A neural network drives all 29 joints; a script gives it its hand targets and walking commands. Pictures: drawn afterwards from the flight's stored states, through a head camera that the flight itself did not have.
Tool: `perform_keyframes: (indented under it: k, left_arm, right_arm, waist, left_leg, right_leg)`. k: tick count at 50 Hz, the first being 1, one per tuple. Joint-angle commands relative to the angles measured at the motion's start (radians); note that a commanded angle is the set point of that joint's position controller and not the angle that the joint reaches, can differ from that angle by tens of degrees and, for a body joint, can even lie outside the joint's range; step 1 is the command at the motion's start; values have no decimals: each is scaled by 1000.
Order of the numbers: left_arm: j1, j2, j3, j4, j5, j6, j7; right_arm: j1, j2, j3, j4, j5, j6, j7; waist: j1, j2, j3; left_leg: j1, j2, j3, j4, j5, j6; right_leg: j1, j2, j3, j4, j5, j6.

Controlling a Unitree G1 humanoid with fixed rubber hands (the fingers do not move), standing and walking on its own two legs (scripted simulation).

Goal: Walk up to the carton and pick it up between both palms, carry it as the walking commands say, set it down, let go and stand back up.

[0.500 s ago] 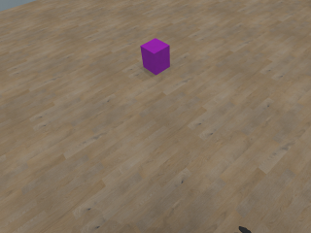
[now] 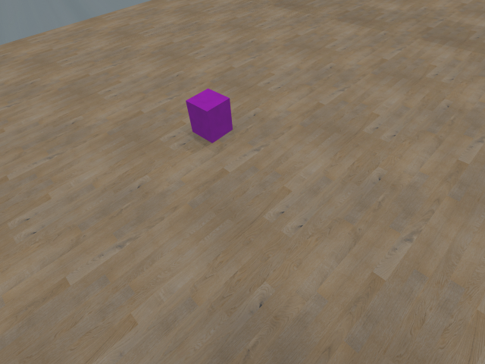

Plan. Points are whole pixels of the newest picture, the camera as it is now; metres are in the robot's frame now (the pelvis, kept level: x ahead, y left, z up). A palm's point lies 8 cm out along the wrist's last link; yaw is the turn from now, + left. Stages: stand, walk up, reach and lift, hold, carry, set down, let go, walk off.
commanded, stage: walk up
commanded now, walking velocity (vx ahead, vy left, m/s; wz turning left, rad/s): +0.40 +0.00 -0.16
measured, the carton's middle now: (210, 115) +1.76 +0.27 -0.64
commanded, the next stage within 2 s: none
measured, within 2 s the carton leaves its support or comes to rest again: neither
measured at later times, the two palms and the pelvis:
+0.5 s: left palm out of the picture +0.10 +0.19 -0.13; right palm out of the picture +0.16 -0.28 -0.14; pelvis +0.10 -0.05 +0.00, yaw -5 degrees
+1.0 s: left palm (189, 303) +0.28 +0.14 -0.12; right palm (431, 360) +0.17 -0.31 -0.15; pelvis +0.19 -0.08 +0.00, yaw -13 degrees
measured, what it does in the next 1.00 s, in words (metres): walks ahead: right foot, then left foot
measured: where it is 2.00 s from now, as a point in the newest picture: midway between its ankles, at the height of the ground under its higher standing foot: (280, 336)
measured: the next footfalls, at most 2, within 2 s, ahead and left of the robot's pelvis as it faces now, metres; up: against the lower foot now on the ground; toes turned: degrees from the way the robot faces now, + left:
right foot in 0.06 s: +0.07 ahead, -0.13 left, +0.00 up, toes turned -5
left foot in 0.54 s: +0.17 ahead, +0.07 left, +0.00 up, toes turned +3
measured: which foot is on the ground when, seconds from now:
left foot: down 0.00-0.04, up 0.06-0.52, down 0.54-0.88, up 0.90-1.00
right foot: up 0.00-0.04, down 0.06-0.54, up 0.56-0.86, down 0.88-1.00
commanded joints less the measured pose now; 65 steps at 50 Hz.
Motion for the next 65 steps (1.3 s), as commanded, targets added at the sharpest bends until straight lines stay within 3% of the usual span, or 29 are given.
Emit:
perform_keyframes:
  k: [1, 2, 3, 5, 7, 12, 21, 24, 25, 26, 27, 28, 30, 35, 40, 42, 43, 44, 45, 47, 50, 51, 53, 57, 58, 62, 63, 64, 65]
  left_arm:
    - [245, 127, 11, 107, 37, -73, 12]
    - [335, 243, 36, 118, 57, -89, 28]
    - [348, 283, 32, 116, 48, -93, 42]
    - [318, 194, 17, 86, 34, -105, 56]
    - [231, 137, 15, 61, 23, -114, 58]
    - [242, 128, 17, -4, 24, -118, 63]
    - [207, 148, 28, -40, 41, -89, 66]
    - [131, 170, 37, -47, 25, -75, 62]
    - [107, 156, 34, -61, 19, -78, 61]
    - [121, 95, 17, -69, 18, -80, 55]
    - [114, 43, 12, -74, 20, -71, 54]
    - [106, 73, 25, -64, 21, -57, 54]
    - [36, 83, 37, -82, 27, -52, 44]
    - [17, 73, 30, -66, 35, -40, 13]
    - [31, 86, 26, -25, 42, -51, 15]
    - [103, 107, 35, 16, 43, -67, 25]
    - [185, 178, 50, 44, 49, -77, 33]
    - [292, 280, 68, 65, 57, -82, 45]
    - [342, 296, 61, 83, 56, -84, 48]
    - [223, 218, 50, 31, 45, -99, 50]
    - [188, 172, 48, 30, 43, -109, 51]
    - [168, 170, 41, 1, 32, -113, 57]
    - [153, 164, 37, -23, 29, -116, 61]
    - [104, 174, 43, -36, 44, -103, 62]
    - [134, 194, 50, -32, 47, -98, 57]
    - [28, 199, 44, -53, 36, -67, 46]
    - [5, 176, 34, -61, 34, -63, 45]
    - [-7, 112, 23, -82, 34, -61, 38]
    - [-25, 87, 25, -101, 41, -54, 39]
  right_arm:
    - [-62, -170, -87, -58, -28, -31, 21]
    - [-40, -91, -66, -91, -22, -27, 23]
    - [-70, -85, -59, -120, -15, -27, 23]
    - [-87, -68, -69, -106, -15, -36, 24]
    - [-84, -93, -71, -100, -12, -28, 32]
    - [-99, -73, -69, -120, -7, 0, 26]
    - [-148, -52, -53, -162, 6, 6, 10]
    - [-34, -66, -60, -137, 0, -13, 7]
    - [45, -114, -74, -109, -6, -20, 0]
    - [85, -193, -95, -98, -8, -24, -3]
    - [100, -221, -91, -94, -5, -27, -4]
    - [96, -197, -85, -91, 1, -28, 0]
    - [48, -162, -78, -98, -5, -28, -12]
    - [-46, -160, -91, -121, -14, -44, -5]
    - [-18, -195, -111, -88, -13, -36, -2]
    - [-8, -190, -112, -81, -10, -24, 3]
    - [-23, -152, -100, -105, -7, -24, 10]
    - [-63, -116, -92, -144, -5, -24, 16]
    - [-80, -116, -95, -167, -9, -16, 23]
    - [-101, -100, -92, -158, -8, -27, 28]
    - [-108, -121, -98, -152, -12, -25, 40]
    - [-74, -109, -94, -123, -5, -21, 32]
    - [-44, -90, -83, -129, 7, -15, 25]
    - [-66, -67, -68, -144, 13, -5, 24]
    - [-88, -73, -68, -165, 12, -10, 31]
    - [25, -92, -78, -133, 4, -26, 24]
    - [105, -131, -90, -106, -5, -30, 19]
    - [154, -210, -110, -91, -13, -36, 12]
    - [142, -248, -111, -98, -14, -35, 11]
  waist:
    - [112, -40, 7]
    - [126, -432, 35]
    - [103, -386, 69]
    - [84, -246, 56]
    - [48, -167, 2]
    - [40, -128, -31]
    - [55, -130, 10]
    - [-15, -114, -62]
    - [-36, -22, -121]
    - [-46, 192, -132]
    - [-57, 293, -133]
    - [-39, 184, -128]
    - [-29, 143, -73]
    - [6, 194, 64]
    - [22, 211, 55]
    - [63, 91, 32]
    - [89, -91, -8]
    - [138, -342, -16]
    - [132, -255, -7]
    - [102, -244, 75]
    - [73, -110, 4]
    - [52, -109, 13]
    - [40, -148, -12]
    - [33, -175, -39]
    - [50, -232, -54]
    - [-28, -138, -17]
    - [-62, -32, -58]
    - [-68, 196, -26]
    - [-59, 273, 3]
  left_leg:
    - [-289, 139, -17, 161, -215, 92]
    - [-456, -15, 5, 539, -247, 49]
    - [-546, -36, -76, 599, -244, 40]
    - [-514, 1, -121, 640, -204, 15]
    - [-469, 12, -125, 641, -105, 2]
    - [-450, 23, -128, 577, -34, -8]
    - [-319, 15, -61, 247, -27, 2]
    - [-73, -9, -28, 3, 141, 27]
    - [94, 59, -107, 8, 353, 57]
    - [229, 230, -262, -71, 522, 114]
    - [206, 397, -388, -146, 655, 217]
    - [162, 382, -331, -143, 612, 239]
    - [118, 355, -320, -190, 424, 227]
    - [-98, 287, -109, -327, 111, 152]
    - [-76, 239, 23, -161, 260, 119]
    - [-124, 185, 43, 7, 227, 97]
    - [-249, 90, 84, 230, 110, 65]
    - [-466, -34, 42, 550, -276, 34]
    - [-486, -1, -82, 641, -293, 33]
    - [-487, 31, -105, 683, -220, 30]
    - [-455, 44, -112, 622, -102, 10]
    - [-460, 34, -118, 596, -88, 9]
    - [-410, 29, -116, 538, -94, -3]
    - [-313, 27, -85, 326, -44, -5]
    - [-297, 30, -67, 292, -14, 2]
    - [-46, -9, 0, -8, 77, 11]
    - [97, 57, -133, -60, 6, 44]
    - [148, 252, -358, -215, -117, 94]
    - [15, 387, -446, -322, -71, 151]
  right_leg:
    - [335, -22, 29, -456, -34, -61]
    - [315, -206, 435, -668, -109, -103]
    - [309, -281, 595, -708, 110, -136]
    - [302, -259, 492, -609, 446, -197]
    - [305, -191, 365, -574, 527, -170]
    - [269, -186, 300, -556, 702, -195]
    - [199, -167, 252, -569, 620, -177]
    - [138, -96, 201, -469, 538, -127]
    - [47, -36, 150, -346, 488, -88]
    - [-97, 71, 25, -128, 241, -37]
    - [-177, 118, -22, 127, -221, -18]
    - [-162, 75, 40, 218, -205, -12]
    - [-218, 60, 49, 260, -139, -10]
    - [-95, 15, -7, 28, 31, 6]
    - [48, 22, -68, -240, 37, -9]
    - [165, 52, -96, -381, 130, -28]
    - [292, -58, 92, -450, 200, -70]
    - [387, -288, 507, -647, 174, -185]
    - [352, -340, 642, -701, 41, -230]
    - [242, -280, 490, -703, 36, -254]
    - [260, -221, 389, -703, 26, -192]
    - [263, -227, 316, -647, 331, -188]
    - [235, -217, 235, -588, 604, -201]
    - [154, -184, 170, -600, 442, -174]
    - [158, -172, 197, -652, 199, -180]
    - [13, -116, 178, -554, 55, -125]
    - [-107, -52, 130, -409, -34, -91]
    - [-249, 59, -7, -152, -137, -30]
    - [-220, 75, -15, 80, -166, -14]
